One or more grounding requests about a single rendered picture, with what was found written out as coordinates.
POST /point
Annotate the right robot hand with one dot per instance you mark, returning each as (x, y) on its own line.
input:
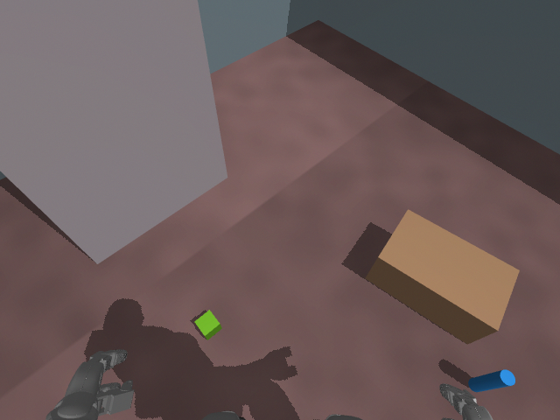
(464, 403)

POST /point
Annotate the left robot arm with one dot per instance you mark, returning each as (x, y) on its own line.
(76, 406)

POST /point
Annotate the left robot hand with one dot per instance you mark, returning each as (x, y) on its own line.
(112, 397)

